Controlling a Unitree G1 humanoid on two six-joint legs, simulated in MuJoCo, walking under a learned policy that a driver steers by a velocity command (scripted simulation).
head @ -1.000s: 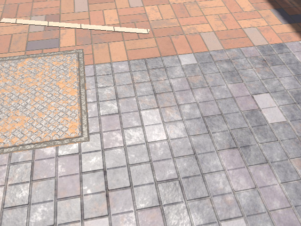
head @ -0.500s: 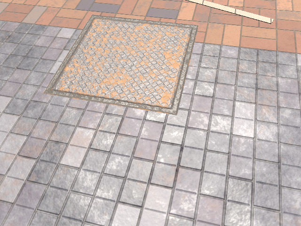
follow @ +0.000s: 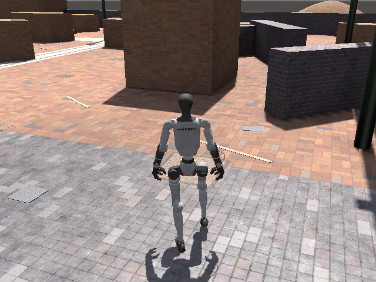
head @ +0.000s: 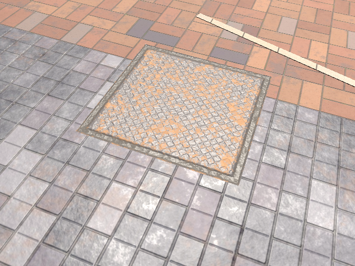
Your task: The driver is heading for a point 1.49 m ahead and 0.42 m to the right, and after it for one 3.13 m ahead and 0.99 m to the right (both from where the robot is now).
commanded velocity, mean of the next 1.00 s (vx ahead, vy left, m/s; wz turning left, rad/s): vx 0.96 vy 0.00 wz -0.56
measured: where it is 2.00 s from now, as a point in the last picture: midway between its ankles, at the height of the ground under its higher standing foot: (256, 83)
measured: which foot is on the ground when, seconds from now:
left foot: down 0.00-0.22, up 0.24-0.62, down 0.64-1.00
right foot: up 0.00-0.22, down 0.24-0.62, up 0.64-1.00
